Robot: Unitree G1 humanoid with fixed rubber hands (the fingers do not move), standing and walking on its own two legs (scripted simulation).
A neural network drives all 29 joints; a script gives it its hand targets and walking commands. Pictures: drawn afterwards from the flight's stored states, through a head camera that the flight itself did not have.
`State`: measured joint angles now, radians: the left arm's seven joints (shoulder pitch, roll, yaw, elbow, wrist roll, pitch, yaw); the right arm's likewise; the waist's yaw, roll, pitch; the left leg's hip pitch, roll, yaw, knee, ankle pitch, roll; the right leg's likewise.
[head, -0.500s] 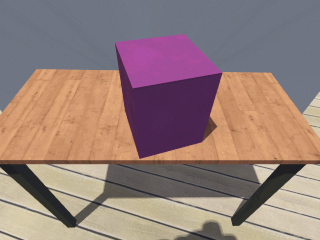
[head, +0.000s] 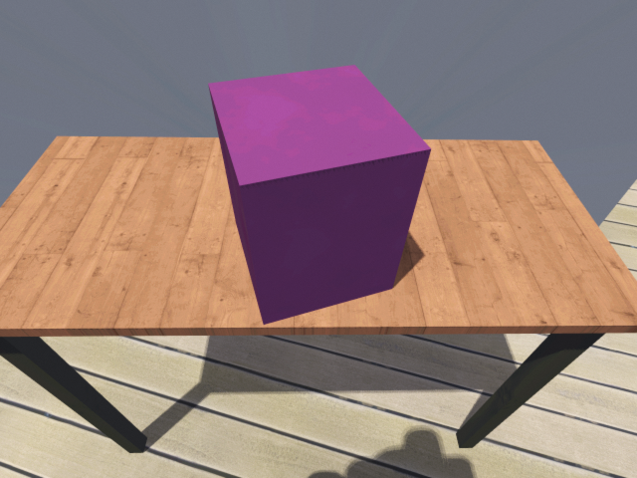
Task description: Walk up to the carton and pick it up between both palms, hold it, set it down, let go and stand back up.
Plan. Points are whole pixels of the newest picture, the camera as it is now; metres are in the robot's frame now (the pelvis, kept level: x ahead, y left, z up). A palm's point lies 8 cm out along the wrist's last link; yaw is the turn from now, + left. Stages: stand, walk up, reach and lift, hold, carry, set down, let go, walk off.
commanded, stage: stand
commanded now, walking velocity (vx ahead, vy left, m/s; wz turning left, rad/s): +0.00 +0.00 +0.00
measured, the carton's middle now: (308, 195) +0.44 +0.02 +0.12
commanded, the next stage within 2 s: none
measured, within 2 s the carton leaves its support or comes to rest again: neither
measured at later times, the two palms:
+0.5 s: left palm out of the picture +0.02 +0.23 -0.14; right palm out of the picture +0.01 -0.23 -0.13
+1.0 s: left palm out of the picture +0.01 +0.23 -0.14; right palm out of the picture +0.01 -0.23 -0.13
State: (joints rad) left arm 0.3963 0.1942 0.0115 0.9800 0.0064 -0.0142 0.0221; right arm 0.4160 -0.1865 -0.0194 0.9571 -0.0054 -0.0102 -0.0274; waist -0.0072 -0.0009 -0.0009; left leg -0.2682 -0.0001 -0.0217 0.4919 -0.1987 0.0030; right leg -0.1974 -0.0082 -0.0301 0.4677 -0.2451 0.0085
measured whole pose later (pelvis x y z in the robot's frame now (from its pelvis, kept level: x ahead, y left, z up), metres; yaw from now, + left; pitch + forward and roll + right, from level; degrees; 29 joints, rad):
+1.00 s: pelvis +0.02 +0.00 +0.00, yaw +0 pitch -2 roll +0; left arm 0.34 0.19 -0.01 1.04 0.00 -0.01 0.04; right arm 0.35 -0.17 0.01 1.03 0.00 -0.01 -0.05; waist 0.00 -0.01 0.03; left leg -0.20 -0.01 -0.01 0.43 -0.20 0.00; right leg -0.13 -0.02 -0.02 0.41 -0.25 0.01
